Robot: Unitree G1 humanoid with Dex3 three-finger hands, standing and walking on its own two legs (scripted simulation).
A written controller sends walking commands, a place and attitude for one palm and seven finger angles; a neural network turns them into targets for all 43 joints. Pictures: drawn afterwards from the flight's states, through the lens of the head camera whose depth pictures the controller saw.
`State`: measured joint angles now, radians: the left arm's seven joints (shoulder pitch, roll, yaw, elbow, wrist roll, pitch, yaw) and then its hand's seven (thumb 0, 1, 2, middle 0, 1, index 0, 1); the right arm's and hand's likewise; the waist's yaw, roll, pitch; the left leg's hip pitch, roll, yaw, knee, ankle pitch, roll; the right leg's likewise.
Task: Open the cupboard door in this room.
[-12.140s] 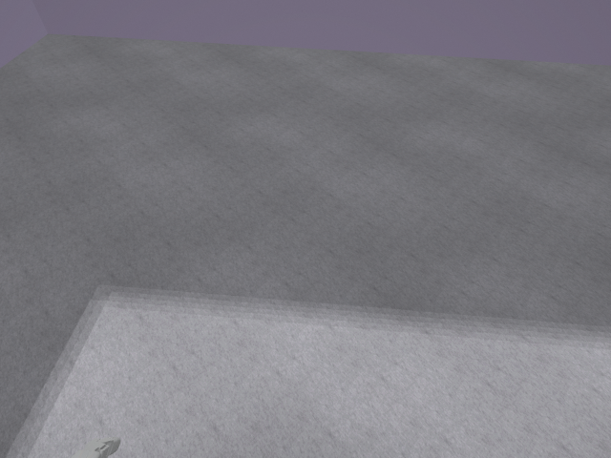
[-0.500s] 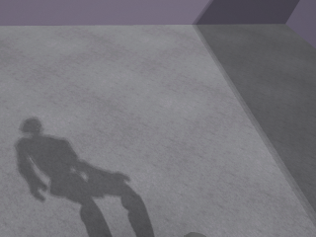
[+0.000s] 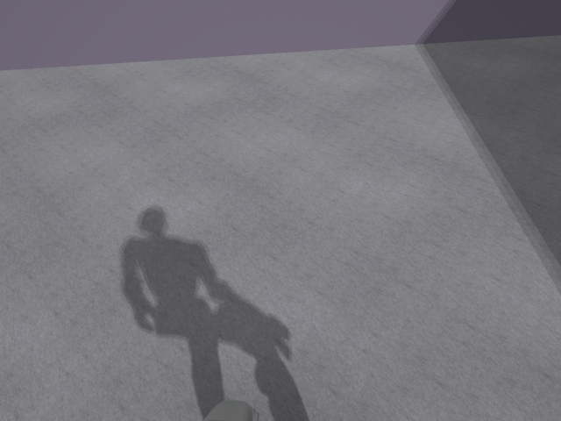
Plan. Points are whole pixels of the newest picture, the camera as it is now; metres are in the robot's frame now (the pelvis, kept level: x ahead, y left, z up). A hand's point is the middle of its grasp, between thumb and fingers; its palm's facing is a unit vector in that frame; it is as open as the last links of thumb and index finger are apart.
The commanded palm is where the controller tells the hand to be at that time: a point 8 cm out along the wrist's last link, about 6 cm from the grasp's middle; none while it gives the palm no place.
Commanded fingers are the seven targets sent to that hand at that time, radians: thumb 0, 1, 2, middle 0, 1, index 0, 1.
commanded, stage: turn or walk to find it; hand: left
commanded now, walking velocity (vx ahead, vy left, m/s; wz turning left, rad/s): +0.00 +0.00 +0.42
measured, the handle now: out of the picture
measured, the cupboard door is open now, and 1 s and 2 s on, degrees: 0 0 0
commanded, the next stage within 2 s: none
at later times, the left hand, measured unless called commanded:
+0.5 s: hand out of the picture -0.01 +0.27 -0.17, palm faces +0.26 -0.93 -0.25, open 7.4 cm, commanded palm none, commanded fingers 0.00 0.90 0.90 -0.20 -0.30 -0.20 -0.30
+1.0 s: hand out of the picture -0.06 +0.19 -0.16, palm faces +0.44 -0.86 -0.26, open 7.4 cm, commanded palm none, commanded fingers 0.00 0.90 0.90 -0.20 -0.30 -0.20 -0.30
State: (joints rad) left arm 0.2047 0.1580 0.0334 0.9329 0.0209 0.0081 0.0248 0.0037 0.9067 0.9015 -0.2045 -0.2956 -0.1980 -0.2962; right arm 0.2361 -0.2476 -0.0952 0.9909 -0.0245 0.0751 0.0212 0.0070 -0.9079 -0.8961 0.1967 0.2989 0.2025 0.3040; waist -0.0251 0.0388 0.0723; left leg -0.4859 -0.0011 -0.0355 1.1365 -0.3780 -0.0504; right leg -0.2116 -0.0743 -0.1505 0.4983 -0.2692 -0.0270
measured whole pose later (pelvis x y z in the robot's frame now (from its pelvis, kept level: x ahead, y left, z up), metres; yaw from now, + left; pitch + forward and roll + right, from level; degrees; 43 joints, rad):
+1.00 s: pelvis -0.03 -0.01 +0.00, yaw +26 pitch -1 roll +2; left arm 0.23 0.16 0.03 0.95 0.03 0.00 0.02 0.00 0.91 0.90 -0.21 -0.30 -0.20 -0.30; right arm 0.21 -0.25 -0.08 1.01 -0.02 0.08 0.02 0.01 -0.91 -0.90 0.20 0.30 0.20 0.30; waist -0.01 0.01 0.09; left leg -0.41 0.03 -0.01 1.00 -0.43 -0.07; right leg -0.20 -0.10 -0.21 0.50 -0.28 -0.03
